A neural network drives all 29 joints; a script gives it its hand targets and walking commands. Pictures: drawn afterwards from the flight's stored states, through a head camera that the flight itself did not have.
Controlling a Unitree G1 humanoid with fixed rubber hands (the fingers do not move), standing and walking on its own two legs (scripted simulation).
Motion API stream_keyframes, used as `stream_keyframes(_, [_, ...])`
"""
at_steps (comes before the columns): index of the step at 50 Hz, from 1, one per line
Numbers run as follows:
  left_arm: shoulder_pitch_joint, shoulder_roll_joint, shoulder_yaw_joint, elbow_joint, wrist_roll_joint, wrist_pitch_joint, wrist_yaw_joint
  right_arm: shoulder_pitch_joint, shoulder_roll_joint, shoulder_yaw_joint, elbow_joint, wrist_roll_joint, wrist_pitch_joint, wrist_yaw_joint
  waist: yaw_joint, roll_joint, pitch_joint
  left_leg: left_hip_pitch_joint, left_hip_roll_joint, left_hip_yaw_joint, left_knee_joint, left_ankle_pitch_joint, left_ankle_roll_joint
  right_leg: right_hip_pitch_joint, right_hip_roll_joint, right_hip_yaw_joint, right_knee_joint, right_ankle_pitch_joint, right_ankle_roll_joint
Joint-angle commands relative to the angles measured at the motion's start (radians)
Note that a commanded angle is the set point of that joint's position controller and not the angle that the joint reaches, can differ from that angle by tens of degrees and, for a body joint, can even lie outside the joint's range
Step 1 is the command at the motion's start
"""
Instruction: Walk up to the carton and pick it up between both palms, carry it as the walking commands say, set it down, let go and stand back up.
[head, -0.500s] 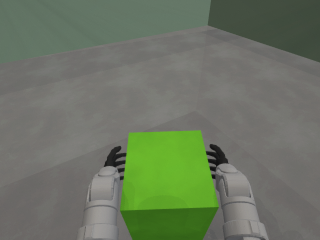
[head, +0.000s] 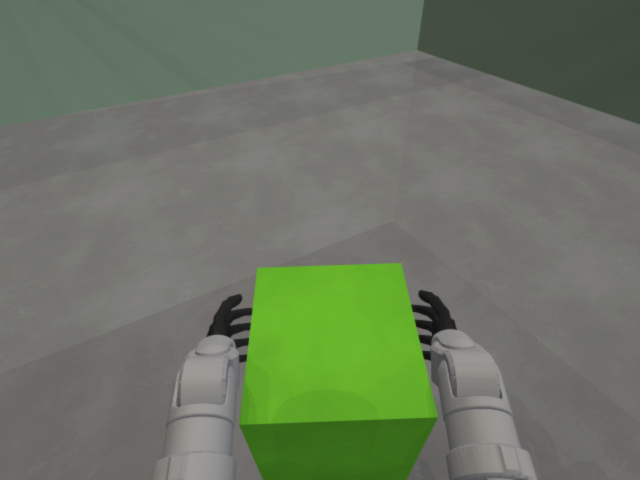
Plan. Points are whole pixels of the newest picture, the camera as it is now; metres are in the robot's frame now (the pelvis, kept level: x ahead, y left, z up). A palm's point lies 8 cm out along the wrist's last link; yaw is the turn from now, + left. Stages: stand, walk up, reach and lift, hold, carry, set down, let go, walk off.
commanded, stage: hold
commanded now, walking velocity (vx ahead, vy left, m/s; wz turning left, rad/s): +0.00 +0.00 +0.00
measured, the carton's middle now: (332, 378) +0.28 +0.00 -0.03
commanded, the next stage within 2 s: carry in 0.30 s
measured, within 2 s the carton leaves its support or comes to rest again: neither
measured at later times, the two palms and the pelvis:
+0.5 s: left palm (218, 330) +0.31 +0.15 +0.06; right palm (435, 325) +0.31 -0.14 +0.06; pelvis +0.02 +0.00 -0.01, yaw +0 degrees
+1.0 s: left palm (253, 218) +0.53 +0.12 +0.08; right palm (422, 221) +0.51 -0.17 +0.08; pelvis +0.24 -0.01 +0.00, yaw -3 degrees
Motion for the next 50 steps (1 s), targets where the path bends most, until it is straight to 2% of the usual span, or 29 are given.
stream_keyframes(1, [-0.515, -1.003, -0.561, -0.056, -0.290, -0.040, -0.254, -0.529, 0.995, 0.562, -0.061, 0.295, -0.041, 0.253, -0.001, -0.002, -0.215, 0.036, -0.037, 0.041, -0.062, 0.123, 0.000, 0.030, 0.030, -0.036, -0.067, 0.124, 0.002])
stream_keyframes(14, [-0.501, -1.001, -0.565, -0.067, -0.291, -0.039, -0.254, -0.513, 0.993, 0.564, -0.073, 0.297, -0.038, 0.254, -0.004, 0.000, -0.212, 0.040, -0.036, 0.038, -0.066, 0.133, 0.000, 0.035, 0.031, -0.038, -0.069, 0.135, 0.001])
stream_keyframes(15, [-0.515, -0.982, -0.590, -0.097, -0.314, -0.047, -0.258, -0.548, 0.949, 0.583, -0.102, 0.301, -0.041, 0.250, 0.013, -0.002, -0.147, -0.132, 0.124, 0.001, -0.011, -0.069, 0.026, -0.127, -0.130, -0.009, -0.023, -0.060, -0.025])
stream_keyframes(17, [-0.538, -0.984, -0.604, -0.089, -0.314, -0.041, -0.253, -0.570, 0.962, 0.600, -0.101, 0.318, -0.035, 0.242, 0.016, 0.006, -0.155, -0.178, 0.117, -0.016, -0.058, -0.376, 0.045, -0.189, -0.132, 0.038, -0.071, -0.389, -0.049])
stream_keyframes(18, [-0.556, -0.988, -0.631, -0.119, -0.329, -0.036, -0.248, -0.574, 0.963, 0.620, -0.115, 0.330, -0.031, 0.240, 0.017, -0.001, -0.154, -0.199, 0.112, -0.009, -0.055, -0.465, 0.050, -0.207, -0.126, 0.034, -0.067, -0.486, -0.058])
stream_keyframes(20, [-0.592, -1.001, -0.708, -0.225, -0.374, -0.021, -0.235, -0.577, 0.974, 0.678, -0.199, 0.368, -0.022, 0.228, 0.021, -0.013, -0.207, -0.191, 0.114, 0.024, -0.017, -0.389, 0.050, -0.192, -0.130, 0.016, -0.043, -0.427, -0.070])
stream_keyframes(22, [-0.572, -0.984, -0.741, -0.264, -0.402, 0.013, -0.217, -0.557, 0.967, 0.713, -0.267, 0.399, 0.010, 0.210, 0.022, -0.011, -0.294, -0.157, 0.121, 0.049, 0.030, -0.301, 0.054, -0.160, -0.139, 0.010, -0.013, -0.343, -0.080])
stream_keyframes(25, [-0.513, -0.954, -0.769, -0.322, -0.435, 0.087, -0.202, -0.505, 0.920, 0.738, -0.340, 0.420, 0.086, 0.191, 0.020, 0.008, -0.294, -0.168, 0.158, 0.019, 0.018, -0.371, 0.068, -0.213, -0.145, -0.003, 0.025, -0.388, -0.079])
stream_keyframes(26, [-0.505, -0.948, -0.784, -0.351, -0.451, 0.114, -0.198, -0.490, 0.907, 0.746, -0.367, 0.429, 0.113, 0.186, 0.017, 0.031, -0.280, -0.153, 0.181, -0.008, -0.009, -0.385, 0.075, -0.255, -0.133, -0.034, 0.057, -0.371, -0.068])
stream_keyframes(28, [-0.495, -0.941, -0.814, -0.413, -0.492, 0.172, -0.194, -0.460, 0.884, 0.761, -0.423, 0.450, 0.167, 0.174, 0.006, 0.125, -0.266, -0.074, 0.249, -0.096, -0.093, -0.381, 0.104, -0.356, -0.085, -0.141, 0.159, -0.266, -0.036])
stream_keyframes(29, [-0.501, -0.937, -0.830, -0.457, -0.521, 0.203, -0.195, -0.449, 0.879, 0.773, -0.456, 0.464, 0.195, 0.167, 0.001, 0.167, -0.261, -0.046, 0.289, -0.138, -0.110, -0.329, 0.124, -0.381, -0.069, -0.184, 0.177, -0.222, -0.024])
stream_keyframes(30, [-0.492, -0.927, -0.840, -0.487, -0.543, 0.234, -0.194, -0.436, 0.870, 0.783, -0.489, 0.479, 0.224, 0.159, 0.000, 0.165, -0.252, -0.038, 0.301, -0.128, -0.097, -0.244, 0.132, -0.375, -0.064, -0.207, 0.128, -0.216, -0.020])
stream_keyframes(31, [-0.470, -0.914, -0.840, -0.501, -0.558, 0.261, -0.191, -0.428, 0.861, 0.791, -0.515, 0.492, 0.253, 0.152, 0.000, 0.136, -0.256, -0.063, 0.284, -0.077, -0.049, -0.136, 0.120, -0.306, -0.068, -0.212, 0.070, -0.198, -0.020])
stream_keyframes(32, [-0.440, -0.907, -0.836, -0.513, -0.563, 0.284, -0.183, -0.428, 0.862, 0.801, -0.542, 0.507, 0.279, 0.147, 0.004, 0.090, -0.269, -0.119, 0.239, 0.009, 0.035, -0.015, 0.092, -0.201, -0.082, -0.192, 0.027, -0.164, -0.025])
stream_keyframes(33, [-0.408, -0.898, -0.828, -0.515, -0.561, 0.303, -0.172, -0.444, 0.869, 0.818, -0.571, 0.528, 0.306, 0.144, 0.013, -0.007, -0.285, -0.223, 0.173, 0.125, 0.187, 0.083, 0.054, -0.067, -0.133, -0.114, 0.012, -0.070, -0.045])
stream_keyframes(34, [-0.371, -0.877, -0.812, -0.516, -0.554, 0.319, -0.160, -0.451, 0.878, 0.832, -0.586, 0.550, 0.332, 0.144, 0.023, -0.185, -0.317, -0.409, 0.113, 0.229, 0.374, 0.037, 0.007, 0.111, -0.238, 0.038, 0.005, 0.151, -0.096])
stream_keyframes(35, [-0.346, -0.868, -0.798, -0.531, -0.545, 0.333, -0.150, -0.450, 0.880, 0.835, -0.593, 0.570, 0.352, 0.147, 0.036, -0.293, -0.298, -0.619, 0.068, 0.297, 0.452, -0.158, -0.030, 0.262, -0.336, 0.163, -0.018, 0.416, -0.159])
stream_keyframes(36, [-0.365, -0.860, -0.790, -0.563, -0.543, 0.345, -0.142, -0.465, 0.873, 0.834, -0.604, 0.595, 0.365, 0.150, 0.044, -0.254, -0.253, -0.733, 0.070, 0.289, 0.416, -0.315, -0.019, 0.317, -0.387, 0.217, -0.041, 0.554, -0.208])
stream_keyframes(37, [-0.397, -0.864, -0.795, -0.593, -0.541, 0.355, -0.134, -0.482, 0.878, 0.828, -0.610, 0.611, 0.373, 0.154, 0.042, -0.182, -0.239, -0.732, 0.081, 0.276, 0.333, -0.349, -0.008, 0.316, -0.394, 0.199, -0.042, 0.581, -0.215])
stream_keyframes(39, [-0.432, -0.858, -0.803, -0.669, -0.554, 0.375, -0.127, -0.470, 0.898, 0.814, -0.630, 0.618, 0.385, 0.152, 0.020, -0.153, -0.285, -0.516, 0.057, 0.309, 0.119, -0.218, 0.005, 0.228, -0.347, 0.057, -0.020, 0.484, -0.154])
stream_keyframes(40, [-0.436, -0.851, -0.803, -0.698, -0.561, 0.384, -0.127, -0.453, 0.910, 0.808, -0.642, 0.613, 0.390, 0.148, 0.002, -0.152, -0.333, -0.264, 0.033, 0.346, -0.026, -0.062, 0.015, 0.103, -0.286, -0.076, 0.040, 0.458, -0.098])
stream_keyframes(41, [-0.422, -0.852, -0.810, -0.714, -0.565, 0.395, -0.130, -0.416, 0.913, 0.794, -0.639, 0.596, 0.396, 0.144, -0.005, -0.103, -0.401, 0.036, 0.051, 0.332, -0.049, 0.054, 0.030, -0.070, -0.222, -0.182, 0.148, 0.428, -0.042])
stream_keyframes(42, [-0.438, -0.850, -0.821, -0.733, -0.577, 0.410, -0.140, -0.366, 0.900, 0.777, -0.632, 0.566, 0.401, 0.138, -0.029, 0.070, -0.446, 0.242, 0.214, 0.081, -0.138, -0.035, 0.088, -0.278, -0.135, -0.286, 0.362, 0.229, 0.005])
stream_keyframes(43, [-0.478, -0.865, -0.847, -0.746, -0.600, 0.426, -0.154, -0.339, 0.887, 0.769, -0.614, 0.544, 0.402, 0.131, -0.034, 0.328, -0.432, 0.446, 0.421, -0.228, -0.117, 0.264, 0.193, -0.581, -0.042, -0.305, 0.537, -0.171, 0.027])
stream_keyframes(44, [-0.450, -0.875, -0.844, -0.689, -0.604, 0.433, -0.164, -0.344, 0.896, 0.774, -0.626, 0.539, 0.412, 0.127, -0.030, 0.247, -0.392, 0.500, 0.477, -0.259, -0.077, 0.505, 0.248, -0.737, -0.076, -0.212, 0.617, -0.333, -0.006])
stream_keyframes(45, [-0.446, -0.886, -0.829, -0.661, -0.607, 0.432, -0.167, -0.374, 0.911, 0.778, -0.635, 0.542, 0.419, 0.126, -0.037, 0.155, -0.385, 0.509, 0.464, -0.178, -0.029, 0.647, 0.243, -0.788, -0.108, -0.182, 0.640, -0.357, -0.022])
stream_keyframes(46, [-0.436, -0.902, -0.820, -0.652, -0.607, 0.430, -0.168, -0.379, 0.920, 0.778, -0.644, 0.537, 0.421, 0.126, -0.045, 0.107, -0.383, 0.512, 0.447, -0.122, -0.026, 0.649, 0.220, -0.803, -0.111, -0.181, 0.598, -0.370, -0.030])
stream_keyframes(48, [-0.405, -0.919, -0.806, -0.667, -0.589, 0.413, -0.158, -0.392, 0.933, 0.790, -0.673, 0.555, 0.414, 0.139, -0.044, 0.109, -0.330, 0.444, 0.401, -0.001, -0.071, 0.622, 0.173, -0.763, -0.105, -0.228, 0.446, -0.304, -0.026])
stream_keyframes(50, [-0.368, -0.920, -0.794, -0.663, -0.563, 0.410, -0.146, -0.375, 0.925, 0.804, -0.689, 0.573, 0.412, 0.149, -0.041, 0.135, -0.304, 0.321, 0.347, 0.112, -0.088, 0.552, 0.145, -0.632, -0.062, -0.294, 0.302, -0.158, -0.019])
